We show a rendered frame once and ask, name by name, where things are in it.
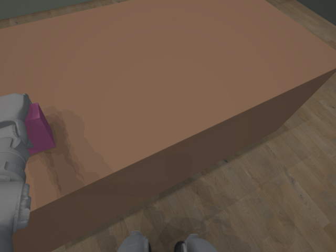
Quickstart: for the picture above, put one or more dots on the robot left forearm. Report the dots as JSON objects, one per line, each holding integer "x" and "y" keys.
{"x": 13, "y": 150}

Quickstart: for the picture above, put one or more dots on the right robot shin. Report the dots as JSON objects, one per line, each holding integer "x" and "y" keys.
{"x": 192, "y": 236}

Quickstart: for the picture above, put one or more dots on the table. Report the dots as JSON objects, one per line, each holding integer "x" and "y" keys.
{"x": 143, "y": 94}

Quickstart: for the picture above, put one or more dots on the left robot shin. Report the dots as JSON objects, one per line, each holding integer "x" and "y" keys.
{"x": 136, "y": 232}

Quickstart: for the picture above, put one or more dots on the robot left hand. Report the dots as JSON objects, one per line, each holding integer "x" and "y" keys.
{"x": 15, "y": 106}

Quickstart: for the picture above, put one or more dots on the sponge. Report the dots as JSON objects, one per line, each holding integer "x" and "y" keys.
{"x": 38, "y": 130}

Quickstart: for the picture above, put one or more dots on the robot shin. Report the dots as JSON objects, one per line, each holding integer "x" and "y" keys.
{"x": 192, "y": 236}
{"x": 136, "y": 232}

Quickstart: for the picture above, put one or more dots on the robot left upper arm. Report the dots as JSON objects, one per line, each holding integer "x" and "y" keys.
{"x": 14, "y": 211}

